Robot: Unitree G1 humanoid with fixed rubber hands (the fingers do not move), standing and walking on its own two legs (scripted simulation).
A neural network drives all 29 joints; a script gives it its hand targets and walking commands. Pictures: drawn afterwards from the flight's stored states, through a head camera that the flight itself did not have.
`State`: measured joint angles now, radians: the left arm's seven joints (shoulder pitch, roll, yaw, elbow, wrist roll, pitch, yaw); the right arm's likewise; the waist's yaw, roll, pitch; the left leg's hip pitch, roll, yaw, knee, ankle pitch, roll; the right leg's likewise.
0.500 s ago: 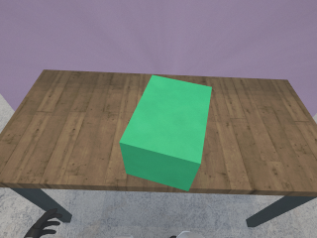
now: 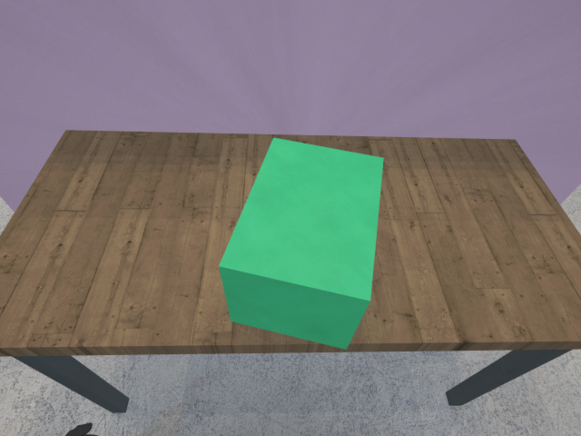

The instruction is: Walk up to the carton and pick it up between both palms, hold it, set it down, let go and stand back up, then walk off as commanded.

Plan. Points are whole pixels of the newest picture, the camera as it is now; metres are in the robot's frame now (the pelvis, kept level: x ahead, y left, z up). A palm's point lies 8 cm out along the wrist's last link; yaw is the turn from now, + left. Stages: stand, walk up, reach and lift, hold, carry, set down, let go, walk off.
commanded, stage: walk up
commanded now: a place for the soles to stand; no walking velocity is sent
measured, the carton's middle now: (308, 238) +0.42 -0.02 +0.00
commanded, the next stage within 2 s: none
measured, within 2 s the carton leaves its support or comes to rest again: neither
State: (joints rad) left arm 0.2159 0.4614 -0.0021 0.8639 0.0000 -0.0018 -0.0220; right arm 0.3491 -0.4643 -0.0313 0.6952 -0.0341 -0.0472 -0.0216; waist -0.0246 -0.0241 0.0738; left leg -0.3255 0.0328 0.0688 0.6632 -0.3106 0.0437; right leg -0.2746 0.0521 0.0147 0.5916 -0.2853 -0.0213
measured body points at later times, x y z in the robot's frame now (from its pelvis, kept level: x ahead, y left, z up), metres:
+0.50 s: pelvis +0.03 -0.01 +0.01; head +0.05 +0.00 +0.46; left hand +0.17 +0.31 -0.10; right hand +0.11 -0.34 -0.07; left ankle +0.04 +0.12 -0.73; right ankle +0.01 -0.11 -0.73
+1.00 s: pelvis +0.03 -0.01 +0.01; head +0.03 +0.00 +0.46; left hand +0.17 +0.32 -0.09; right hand +0.12 -0.34 -0.07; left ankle +0.04 +0.12 -0.73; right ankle +0.01 -0.11 -0.73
